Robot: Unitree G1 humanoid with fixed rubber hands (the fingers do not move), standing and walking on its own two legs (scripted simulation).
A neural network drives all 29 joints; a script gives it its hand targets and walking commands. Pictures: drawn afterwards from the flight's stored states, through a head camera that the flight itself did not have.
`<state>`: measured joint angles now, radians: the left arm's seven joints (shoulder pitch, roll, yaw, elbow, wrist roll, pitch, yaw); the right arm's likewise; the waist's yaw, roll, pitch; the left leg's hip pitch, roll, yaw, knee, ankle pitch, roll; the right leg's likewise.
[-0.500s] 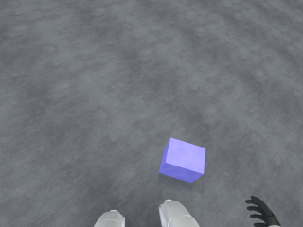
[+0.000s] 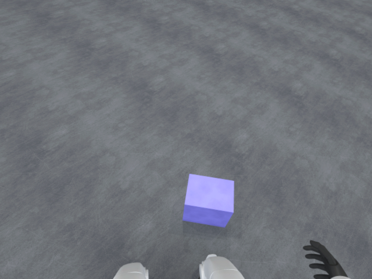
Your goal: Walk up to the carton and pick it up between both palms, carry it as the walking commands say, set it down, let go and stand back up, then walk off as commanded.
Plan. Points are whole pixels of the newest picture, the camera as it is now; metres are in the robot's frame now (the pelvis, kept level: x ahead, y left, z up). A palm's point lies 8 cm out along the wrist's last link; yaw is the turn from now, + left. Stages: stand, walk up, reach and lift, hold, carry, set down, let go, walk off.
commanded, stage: walk up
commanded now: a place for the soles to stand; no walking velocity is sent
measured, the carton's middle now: (207, 201) +0.55 -0.15 -0.62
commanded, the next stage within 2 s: none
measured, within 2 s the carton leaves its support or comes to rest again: neither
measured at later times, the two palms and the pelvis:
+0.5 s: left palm out of the picture +0.10 +0.31 -0.04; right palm out of the picture +0.09 -0.38 -0.10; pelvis +0.01 -0.05 +0.00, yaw -4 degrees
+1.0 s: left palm (14, 264) +0.15 +0.35 -0.06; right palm (336, 277) +0.14 -0.34 -0.09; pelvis +0.05 +0.00 +0.00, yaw -4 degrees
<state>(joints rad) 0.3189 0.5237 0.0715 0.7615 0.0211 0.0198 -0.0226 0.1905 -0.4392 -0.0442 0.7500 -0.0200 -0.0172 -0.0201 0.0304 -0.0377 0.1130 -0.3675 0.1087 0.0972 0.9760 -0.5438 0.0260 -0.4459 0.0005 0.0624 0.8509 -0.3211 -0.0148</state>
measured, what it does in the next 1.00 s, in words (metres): steps on the spot: left foot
